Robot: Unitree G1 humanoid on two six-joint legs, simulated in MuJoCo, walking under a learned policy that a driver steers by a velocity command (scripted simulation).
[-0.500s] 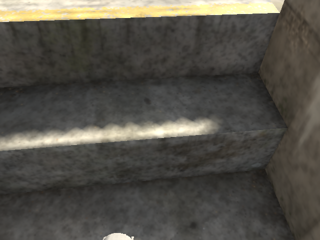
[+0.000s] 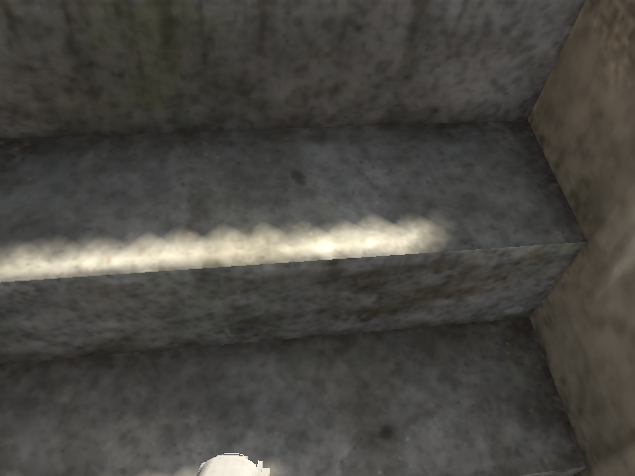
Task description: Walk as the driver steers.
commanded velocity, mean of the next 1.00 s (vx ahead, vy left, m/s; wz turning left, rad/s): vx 0.49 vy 0.00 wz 0.00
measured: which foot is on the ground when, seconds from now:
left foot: down 0.00-1.00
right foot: down 0.00-1.00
